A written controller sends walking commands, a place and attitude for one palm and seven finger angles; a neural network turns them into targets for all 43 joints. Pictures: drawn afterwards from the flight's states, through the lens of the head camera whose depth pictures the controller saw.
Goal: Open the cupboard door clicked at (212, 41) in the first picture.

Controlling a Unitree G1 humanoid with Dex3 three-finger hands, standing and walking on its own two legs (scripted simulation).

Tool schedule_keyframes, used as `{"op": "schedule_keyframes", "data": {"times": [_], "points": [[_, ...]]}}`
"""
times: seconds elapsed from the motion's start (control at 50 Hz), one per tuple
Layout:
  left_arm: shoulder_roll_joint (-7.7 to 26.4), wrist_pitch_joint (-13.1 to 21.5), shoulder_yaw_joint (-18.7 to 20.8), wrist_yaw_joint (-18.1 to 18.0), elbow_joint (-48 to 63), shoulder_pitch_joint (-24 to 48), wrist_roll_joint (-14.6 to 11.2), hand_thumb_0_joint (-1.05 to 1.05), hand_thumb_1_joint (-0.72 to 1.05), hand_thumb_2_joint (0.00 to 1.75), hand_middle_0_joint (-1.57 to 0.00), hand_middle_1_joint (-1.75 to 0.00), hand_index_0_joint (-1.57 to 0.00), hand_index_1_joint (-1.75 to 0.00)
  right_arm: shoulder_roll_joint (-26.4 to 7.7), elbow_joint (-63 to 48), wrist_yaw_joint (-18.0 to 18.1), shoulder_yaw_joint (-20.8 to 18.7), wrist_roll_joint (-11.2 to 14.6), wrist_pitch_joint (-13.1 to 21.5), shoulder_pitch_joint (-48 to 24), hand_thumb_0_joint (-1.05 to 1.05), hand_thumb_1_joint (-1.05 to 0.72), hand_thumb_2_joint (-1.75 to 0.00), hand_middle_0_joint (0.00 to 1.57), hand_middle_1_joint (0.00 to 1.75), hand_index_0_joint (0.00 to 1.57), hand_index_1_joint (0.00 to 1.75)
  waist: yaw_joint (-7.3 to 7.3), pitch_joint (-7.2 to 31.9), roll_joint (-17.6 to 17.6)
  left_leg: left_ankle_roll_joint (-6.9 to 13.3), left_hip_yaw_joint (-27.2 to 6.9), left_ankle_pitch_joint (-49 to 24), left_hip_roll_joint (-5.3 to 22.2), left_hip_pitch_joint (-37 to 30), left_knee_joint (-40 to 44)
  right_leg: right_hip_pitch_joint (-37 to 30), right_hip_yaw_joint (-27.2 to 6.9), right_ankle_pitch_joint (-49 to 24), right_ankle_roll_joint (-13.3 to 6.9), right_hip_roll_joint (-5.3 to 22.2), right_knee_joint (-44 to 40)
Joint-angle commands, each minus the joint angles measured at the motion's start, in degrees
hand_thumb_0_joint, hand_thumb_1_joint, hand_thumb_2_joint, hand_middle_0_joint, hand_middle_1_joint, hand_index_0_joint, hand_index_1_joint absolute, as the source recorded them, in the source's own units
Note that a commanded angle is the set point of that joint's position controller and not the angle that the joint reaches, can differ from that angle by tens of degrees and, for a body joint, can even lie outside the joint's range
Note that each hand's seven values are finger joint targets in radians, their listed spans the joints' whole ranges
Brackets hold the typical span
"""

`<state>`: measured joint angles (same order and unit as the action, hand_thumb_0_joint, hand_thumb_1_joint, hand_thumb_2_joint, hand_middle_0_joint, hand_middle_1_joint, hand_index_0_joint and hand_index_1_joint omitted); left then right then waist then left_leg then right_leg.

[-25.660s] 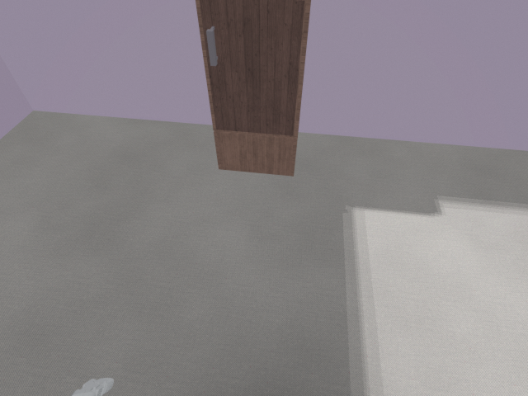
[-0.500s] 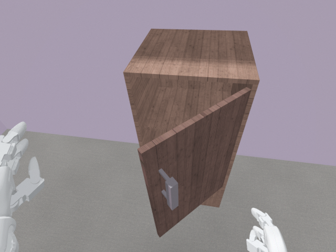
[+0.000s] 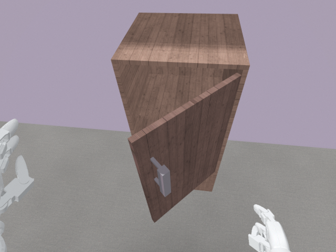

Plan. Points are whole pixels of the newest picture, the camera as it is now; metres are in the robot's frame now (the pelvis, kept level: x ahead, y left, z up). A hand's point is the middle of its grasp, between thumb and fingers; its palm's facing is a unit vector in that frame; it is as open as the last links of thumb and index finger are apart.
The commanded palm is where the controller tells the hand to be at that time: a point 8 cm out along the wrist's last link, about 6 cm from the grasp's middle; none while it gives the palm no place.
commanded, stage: step back with the hand held close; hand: left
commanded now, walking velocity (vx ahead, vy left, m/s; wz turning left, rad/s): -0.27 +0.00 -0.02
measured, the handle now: (160, 176) +0.33 +0.06 -0.06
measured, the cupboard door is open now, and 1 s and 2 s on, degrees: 47 47 47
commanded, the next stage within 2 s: stop stepping back and stand still in 0.98 s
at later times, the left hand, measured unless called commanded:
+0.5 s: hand out of the picture +0.12 +0.30 +0.15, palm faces +0.39 -0.77 -0.51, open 7.4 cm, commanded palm +0.06 +0.34 +0.17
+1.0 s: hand out of the picture +0.01 +0.33 +0.17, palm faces +0.53 -0.74 -0.42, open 7.4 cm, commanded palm -0.06 +0.36 +0.17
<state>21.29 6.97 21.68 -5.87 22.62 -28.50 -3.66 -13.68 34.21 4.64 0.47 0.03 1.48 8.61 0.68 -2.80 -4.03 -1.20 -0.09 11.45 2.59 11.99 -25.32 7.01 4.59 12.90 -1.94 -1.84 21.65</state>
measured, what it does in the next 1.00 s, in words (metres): walks backwards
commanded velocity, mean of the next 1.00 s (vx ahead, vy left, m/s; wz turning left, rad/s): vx -0.32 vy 0.00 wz -0.07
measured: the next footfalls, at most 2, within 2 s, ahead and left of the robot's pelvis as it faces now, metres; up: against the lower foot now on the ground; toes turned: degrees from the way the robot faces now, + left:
right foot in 1.12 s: -0.34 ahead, -0.08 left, +0.00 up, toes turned +0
left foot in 1.26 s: -0.10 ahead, +0.11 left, +0.00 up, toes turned +1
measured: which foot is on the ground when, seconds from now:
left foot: down 0.00-1.00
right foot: down 0.00-0.78, up 0.80-1.00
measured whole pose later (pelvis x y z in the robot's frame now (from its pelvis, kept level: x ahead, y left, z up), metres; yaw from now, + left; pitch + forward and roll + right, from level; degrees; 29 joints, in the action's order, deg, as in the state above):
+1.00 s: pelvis -0.17 +0.04 -0.02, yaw +6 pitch +2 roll -6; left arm 26.8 11.3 27.3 -9.8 35.2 -27.8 -3.0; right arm -8.1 36.3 2.2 -0.8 -0.8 5.8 8.7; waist 0.1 -0.7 -0.7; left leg 3.2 2.8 -1.2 4.9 32.4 -25.8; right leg 18.4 1.5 30.1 -0.3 -6.0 62.9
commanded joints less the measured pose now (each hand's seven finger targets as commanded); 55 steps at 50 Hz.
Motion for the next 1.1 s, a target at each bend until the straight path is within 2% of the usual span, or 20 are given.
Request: {"op": "schedule_keyframes", "data": {"times": [0.0,0.14,0.36,0.46,0.52,0.56,0.64,0.66,0.7,0.74,0.78,0.8,0.82,0.84,0.88,0.96,1.02,1.04,1.06,1.08], "points": [[12.1,3.3,7.7,-1.8,15.9,-3.2,-0.3,0.0,0.9,0.9,-0.2,-0.3,-0.2,-0.3,-6.2,-10.3,0.5,-3.3,0.4,0.8,-5.2,0.0,-0.9,-0.9,0.2,0.3,0.2,0.3,-0.21,12.0,2.3,2.8,0.9,-17.2,-0.1,-6.1,-0.7,1.4,-4.1,-21.2,2.9,6.0,-1.8],[14.1,3.6,10.1,-3.5,18.6,-3.9,-0.5,0.0,0.9,0.9,-0.2,-0.3,-0.2,-0.3,-6.0,-11.3,1.7,-3.6,0.8,0.2,-5.3,0.0,-0.9,-0.9,0.2,0.3,0.2,0.3,-0.28,11.6,1.0,2.4,-1.1,-17.5,1.2,-1.9,0.3,2.0,-4.2,-17.6,2.6,4.9,1.2],[12.3,5.7,9.5,-4.3,17.6,-4.5,1.0,0.0,0.9,0.9,-0.2,-0.3,-0.2,-0.3,-7.4,-11.7,1.3,-3.4,0.4,1.8,-4.8,0.0,-0.9,-0.9,0.2,0.3,0.2,0.3,-0.73,5.3,-1.6,4.4,-6.5,15.8,3.8,17.3,8.1,0.2,-5.6,5.3,2.5,2.7,3.3],[12.6,6.9,10.6,-4.4,19.5,-2.3,2.3,0.0,0.9,0.9,-0.2,-0.3,-0.2,-0.3,-7.4,-12.1,1.4,-3.6,0.0,3.4,-4.3,0.0,-0.9,-0.9,0.2,0.3,0.2,0.3,-0.4,5.8,-4.5,6.2,-9.9,26.1,6.1,26.5,11.3,-5.4,-5.5,6.0,2.7,0.0,10.7],[14.2,7.7,12.3,-4.5,21.6,-3.3,2.3,0.0,0.9,0.9,-0.2,-0.3,-0.2,-0.3,-7.1,-11.4,1.3,-3.8,-0.3,4.5,-3.6,0.0,-0.9,-0.9,0.2,0.3,0.2,0.3,-0.4,8.5,-4.7,5.8,-9.1,23.8,5.1,23.1,9.1,-3.9,-6.4,3.6,2.2,-0.2,10.2],[13.7,8.2,12.2,-4.4,22.0,-4.3,2.1,0.0,0.9,0.9,-0.2,-0.3,-0.2,-0.3,-6.5,-11.2,1.1,-3.8,-0.3,5.1,-3.1,0.0,-0.9,-0.9,0.2,0.3,0.2,0.3,-0.69,8.7,-1.7,5.3,-7.2,22.5,3.6,21.5,5.1,-0.9,-9.3,4.7,1.5,1.2,7.5],[12.3,8.6,9.7,-5.2,21.0,-2.3,1.8,0.0,0.9,0.9,-0.2,-0.3,-0.2,-0.3,-6.0,-7.9,0.4,-4.4,-0.5,5.0,-1.3,0.0,-0.9,-0.9,0.2,0.3,0.2,0.3,-1.76,6.3,8.1,0.9,-1.3,14.0,-2.4,3.3,-19.1,26.8,-21.1,20.5,-4.4,12.3,-7.4],[12.2,8.4,8.8,-5.6,21.0,-0.7,1.8,0.0,0.9,0.9,-0.2,-0.3,-0.2,-0.3,-5.8,-7.1,0.2,-4.4,-0.5,4.6,-1.0,0.0,-0.9,-0.9,0.2,0.3,0.2,0.3,-2.14,6.1,10.9,0.5,-0.7,11.6,-2.7,-0.6,-22.3,31.1,-20.6,20.1,-5.0,14.3,-8.6],[13.0,8.1,8.9,-5.9,20.1,1.8,1.9,0.0,0.9,0.9,-0.2,-0.3,-0.2,-0.3,-5.4,-6.5,0.3,-3.9,-0.5,4.2,-1.5,0.0,-0.9,-0.9,0.2,0.3,0.2,0.3,-2.56,5.8,12.1,0.9,-0.1,9.2,-2.5,-2.8,-16.9,31.8,-15.5,15.9,-2.7,12.1,-6.3],[13.3,8.2,9.0,-5.7,21.0,3.8,1.6,0.0,0.9,0.9,-0.2,-0.3,-0.2,-0.3,-6.5,-7.4,1.3,-3.7,-0.4,4.3,-2.8,0.0,-0.9,-0.9,0.2,0.3,0.2,0.3,-2.38,2.7,1.6,2.9,-8.0,16.1,2.7,5.1,-0.5,27.2,-9.8,15.6,1.2,4.4,3.8],[13.3,8.8,11.3,-5.5,22.5,4.5,2.4,0.0,0.9,0.9,-0.2,-0.3,-0.2,-0.3,-7.2,-8.5,1.6,-3.9,-1.1,5.8,-4.8,0.0,-0.9,-0.9,0.2,0.3,0.2,0.3,-1.37,6.5,-17.0,10.0,-27.7,38.2,17.8,28.9,21.5,5.1,-5.3,11.8,3.7,-5.4,37.7],[14.3,8.7,12.3,-5.4,22.9,6.4,3.2,0.0,0.9,0.9,-0.2,-0.3,-0.2,-0.3,-5.3,-7.8,1.3,-4.2,-1.5,6.5,-3.9,0.0,-0.9,-0.9,0.2,0.3,0.2,0.3,-1.81,7.3,-14.2,11.0,-27.6,35.5,19.7,31.0,22.9,4.3,-8.1,12.6,3.4,-5.2,50.6],[16.4,9.4,13.5,-5.4,23.9,6.9,2.7,0.0,0.9,0.9,-0.2,-0.3,-0.2,-0.3,-4.7,-7.3,1.0,-4.6,-1.5,6.6,-4.2,0.0,-0.9,-0.9,0.2,0.3,0.2,0.3,-1.32,8.8,-10.1,10.1,-25.2,29.5,19.0,26.5,20.1,7.8,-9.5,13.6,3.2,-4.5,52.9],[14.9,9.6,12.4,-5.1,23.7,5.4,2.6,0.0,0.9,0.9,-0.2,-0.3,-0.2,-0.3,-5.4,-6.9,0.1,-5.4,-1.4,7.0,-4.8,0.0,-0.9,-0.9,0.2,0.3,0.2,0.3,-0.67,10.2,-6.5,9.8,-21.0,25.7,17.9,22.1,16.4,9.5,-9.0,14.3,2.9,-4.8,52.9],[13.4,8.0,11.7,-5.1,22.3,0.6,1.5,0.0,0.9,0.9,-0.2,-0.3,-0.2,-0.3,-5.8,-6.9,-1.5,-6.3,-0.9,7.0,-5.9,0.0,-0.9,-0.9,0.2,0.3,0.2,0.3,0.34,12.1,-7.5,7.6,-11.0,22.5,14.3,18.3,14.1,9.0,-4.3,15.5,2.6,-5.1,50.9],[12.9,7.8,9.5,-4.5,27.2,0.0,-0.4,0.0,0.9,0.9,-0.2,-0.3,-0.2,-0.3,-4.2,-6.1,-2.5,-4.7,-0.4,7.5,-4.7,0.0,-0.9,-0.9,0.2,0.3,0.2,0.3,0.14,16.2,-12.2,2.0,-5.3,19.8,11.0,5.6,17.7,8.7,1.9,21.0,0.9,-5.2,33.3],[14.9,9.4,11.1,-3.7,26.4,0.4,-1.3,0.0,0.9,0.9,-0.2,-0.3,-0.2,-0.3,-3.7,-4.2,-2.3,-4.1,-1.6,8.1,-2.1,0.0,-0.9,-0.9,0.2,0.3,0.2,0.3,-0.3,18.6,-12.3,-2.3,-3.1,9.7,11.0,-4.4,17.4,7.1,1.9,22.8,-0.9,-4.8,11.2],[14.5,10.2,10.5,-3.4,26.4,2.2,-1.5,0.0,0.9,0.9,-0.2,-0.3,-0.2,-0.3,-3.5,-4.0,-2.4,-3.9,-1.9,8.1,-2.2,0.0,-0.9,-0.9,0.2,0.3,0.2,0.3,-0.16,18.1,-11.4,-4.0,-1.9,5.1,10.3,-6.6,14.5,7.3,0.6,22.0,-1.9,-3.5,1.8],[16.0,11.0,11.7,-3.2,25.5,2.9,-1.1,0.0,0.9,0.9,-0.2,-0.3,-0.2,-0.3,-3.4,-3.3,-2.5,-3.9,-1.9,7.6,-1.5,0.0,-0.9,-0.9,0.2,0.3,0.2,0.3,-0.38,16.8,-5.0,-4.2,1.7,-0.9,8.0,-9.8,3.1,11.5,-6.7,17.1,-4.4,2.4,-8.5],[16.7,11.5,11.9,-3.2,23.8,3.4,-0.5,0.0,0.9,0.9,-0.2,-0.3,-0.2,-0.3,-3.1,-2.4,-2.2,-3.8,-1.0,7.1,-0.5,0.0,-0.9,-0.9,0.2,0.3,0.2,0.3,-1.05,13.3,4.8,-3.2,3.0,-1.6,4.2,-10.8,-12.1,20.8,-18.0,10.3,-6.8,11.1,-13.0]]}}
